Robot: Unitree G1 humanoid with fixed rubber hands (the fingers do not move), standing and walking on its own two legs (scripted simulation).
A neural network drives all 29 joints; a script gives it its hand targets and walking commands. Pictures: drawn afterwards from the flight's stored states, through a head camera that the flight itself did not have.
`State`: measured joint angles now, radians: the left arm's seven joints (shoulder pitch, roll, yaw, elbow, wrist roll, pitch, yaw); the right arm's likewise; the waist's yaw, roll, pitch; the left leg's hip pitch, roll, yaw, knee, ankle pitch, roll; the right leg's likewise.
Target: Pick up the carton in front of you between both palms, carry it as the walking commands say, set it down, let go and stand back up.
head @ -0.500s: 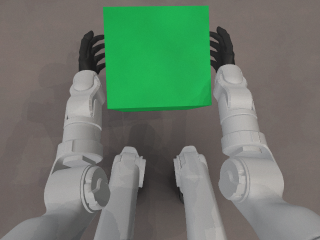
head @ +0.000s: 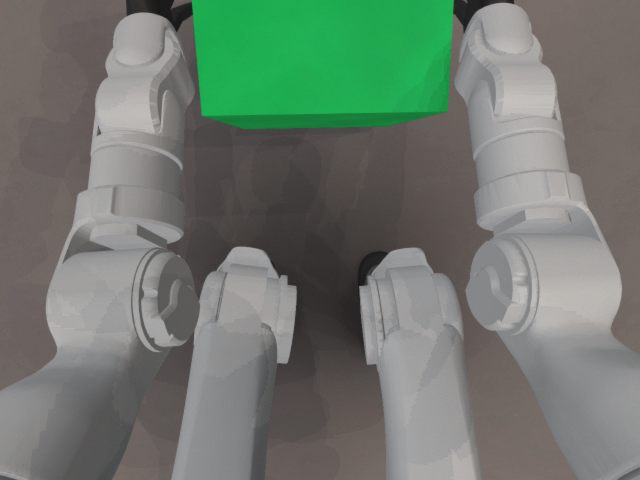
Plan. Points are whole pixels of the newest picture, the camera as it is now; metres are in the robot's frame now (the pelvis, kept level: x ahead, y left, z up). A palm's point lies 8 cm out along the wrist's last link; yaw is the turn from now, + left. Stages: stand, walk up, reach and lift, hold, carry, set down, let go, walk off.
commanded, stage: set down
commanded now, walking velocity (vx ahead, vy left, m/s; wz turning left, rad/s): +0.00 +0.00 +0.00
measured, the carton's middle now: (317, 28) +0.55 +0.00 -0.24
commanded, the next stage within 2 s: none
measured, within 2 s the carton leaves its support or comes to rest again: rests again in 0.48 s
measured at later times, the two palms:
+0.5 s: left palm (171, 37) +0.53 +0.15 -0.19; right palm (472, 27) +0.53 -0.16 -0.19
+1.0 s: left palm (166, 36) +0.53 +0.15 -0.20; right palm (474, 25) +0.54 -0.16 -0.20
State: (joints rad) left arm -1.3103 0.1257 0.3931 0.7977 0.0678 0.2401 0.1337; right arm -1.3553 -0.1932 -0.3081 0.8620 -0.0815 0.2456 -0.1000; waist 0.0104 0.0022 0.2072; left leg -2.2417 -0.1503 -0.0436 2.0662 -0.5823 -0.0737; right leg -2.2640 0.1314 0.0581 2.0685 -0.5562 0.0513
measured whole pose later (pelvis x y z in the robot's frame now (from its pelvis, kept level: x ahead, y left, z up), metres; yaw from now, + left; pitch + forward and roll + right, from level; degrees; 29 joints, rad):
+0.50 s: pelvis +0.00 +0.00 -0.03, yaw +0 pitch +37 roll +1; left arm -1.33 0.16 0.32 0.94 0.01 0.18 0.15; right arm -1.37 -0.23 -0.28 1.00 -0.03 0.19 -0.10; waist 0.01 0.00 0.30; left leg -2.22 -0.13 -0.03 2.20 -0.63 -0.06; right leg -2.24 0.11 0.03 2.20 -0.61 0.04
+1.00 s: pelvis -0.01 +0.00 -0.04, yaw +0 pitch +33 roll +1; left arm -1.40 0.19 0.42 0.99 0.11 0.17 0.02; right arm -1.45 -0.25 -0.36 1.05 -0.11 0.17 0.02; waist 0.01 0.00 0.40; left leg -2.20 -0.11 -0.01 2.23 -0.61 -0.05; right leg -2.21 0.09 0.02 2.24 -0.59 0.02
